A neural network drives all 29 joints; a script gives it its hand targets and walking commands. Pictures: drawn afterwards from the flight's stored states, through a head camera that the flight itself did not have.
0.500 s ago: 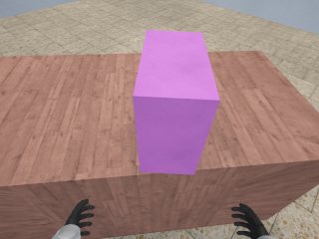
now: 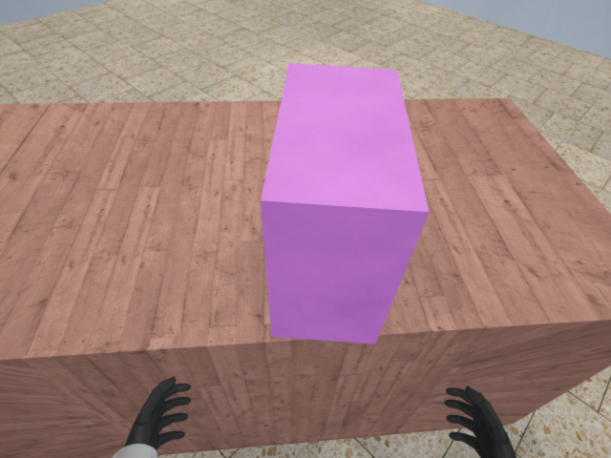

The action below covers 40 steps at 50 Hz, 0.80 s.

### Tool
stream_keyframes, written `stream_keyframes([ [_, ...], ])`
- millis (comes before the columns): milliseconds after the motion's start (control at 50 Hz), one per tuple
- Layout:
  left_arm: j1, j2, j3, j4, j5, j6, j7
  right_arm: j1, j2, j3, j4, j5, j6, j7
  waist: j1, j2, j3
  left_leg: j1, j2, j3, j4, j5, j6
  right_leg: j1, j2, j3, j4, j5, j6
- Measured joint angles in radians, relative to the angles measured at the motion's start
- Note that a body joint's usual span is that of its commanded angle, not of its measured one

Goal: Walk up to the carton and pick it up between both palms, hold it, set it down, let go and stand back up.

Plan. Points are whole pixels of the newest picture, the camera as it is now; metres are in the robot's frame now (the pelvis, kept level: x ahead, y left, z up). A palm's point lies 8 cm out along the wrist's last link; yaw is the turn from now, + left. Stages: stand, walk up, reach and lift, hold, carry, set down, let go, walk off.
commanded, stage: reach and lift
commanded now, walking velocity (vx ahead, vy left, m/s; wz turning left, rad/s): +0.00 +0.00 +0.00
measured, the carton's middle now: (333, 206) +0.45 +0.00 +0.07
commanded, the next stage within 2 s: none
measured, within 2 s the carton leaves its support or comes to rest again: neither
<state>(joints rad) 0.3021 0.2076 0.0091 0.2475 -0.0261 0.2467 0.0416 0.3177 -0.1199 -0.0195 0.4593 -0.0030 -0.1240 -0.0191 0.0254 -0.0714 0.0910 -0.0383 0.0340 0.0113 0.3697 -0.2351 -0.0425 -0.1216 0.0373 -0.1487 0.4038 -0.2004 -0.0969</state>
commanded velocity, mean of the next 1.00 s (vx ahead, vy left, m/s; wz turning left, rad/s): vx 0.00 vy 0.00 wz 0.00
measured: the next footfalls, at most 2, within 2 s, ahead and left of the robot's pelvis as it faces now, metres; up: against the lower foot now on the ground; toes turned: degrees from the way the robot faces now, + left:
none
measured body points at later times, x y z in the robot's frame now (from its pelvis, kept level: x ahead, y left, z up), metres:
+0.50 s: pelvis +0.02 +0.05 +0.01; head -0.01 +0.06 +0.45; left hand +0.20 +0.20 -0.01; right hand +0.18 -0.20 -0.01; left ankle -0.02 +0.15 -0.74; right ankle +0.03 -0.04 -0.74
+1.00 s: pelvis +0.02 +0.03 +0.01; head +0.00 +0.05 +0.45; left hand +0.25 +0.16 +0.05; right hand +0.22 -0.19 +0.04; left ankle -0.02 +0.15 -0.74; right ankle +0.03 -0.04 -0.74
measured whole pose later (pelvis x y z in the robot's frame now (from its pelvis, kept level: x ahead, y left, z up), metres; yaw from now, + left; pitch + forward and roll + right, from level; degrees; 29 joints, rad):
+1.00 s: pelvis +0.02 +0.03 +0.01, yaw -4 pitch -4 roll +0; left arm 0.28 0.01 -0.16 -0.11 0.02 0.15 0.21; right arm 0.29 -0.21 0.00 0.11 0.25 -0.08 0.04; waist 0.02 -0.05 0.03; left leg 0.02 0.03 0.09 0.30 -0.24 -0.01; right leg -0.09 0.05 -0.07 0.32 -0.16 -0.07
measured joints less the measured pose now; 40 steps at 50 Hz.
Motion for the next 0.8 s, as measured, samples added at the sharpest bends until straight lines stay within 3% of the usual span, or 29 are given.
stream_keyframes([
  [160, 0.060, -0.024, -0.054, -0.071, -0.003, -0.065, 0.055, 0.034, -0.024, -0.015, -0.067, 0.050, -0.008, 0.048, 0.011, -0.004, -0.025, 0.027, -0.006, 0.020, -0.028, 0.001, 0.016, 0.028, -0.001, 0.021, -0.045, 0.021, 0.013],
  [500, 0.100, -0.146, -0.155, -0.195, 0.032, -0.140, 0.129, 0.047, -0.112, -0.030, -0.164, 0.159, -0.011, 0.132, 0.008, 0.044, -0.073, 0.049, -0.022, 0.064, -0.055, -0.009, 0.051, 0.050, -0.009, 0.067, -0.100, 0.047, 0.048],
  [640, 0.092, -0.176, -0.176, -0.243, 0.054, -0.156, 0.148, 0.040, -0.125, -0.019, -0.216, 0.209, -0.009, 0.138, 0.003, 0.038, -0.078, 0.051, -0.019, 0.067, -0.054, -0.014, 0.051, 0.051, -0.006, 0.070, -0.101, 0.044, 0.047],
  [800, 0.062, -0.190, -0.186, -0.301, 0.066, -0.169, 0.163, 0.028, -0.107, -0.002, -0.282, 0.241, -0.010, 0.112, -0.007, 0.032, -0.076, 0.051, -0.012, 0.070, -0.054, -0.016, 0.044, 0.046, 0.001, 0.072, -0.092, 0.038, 0.040],
])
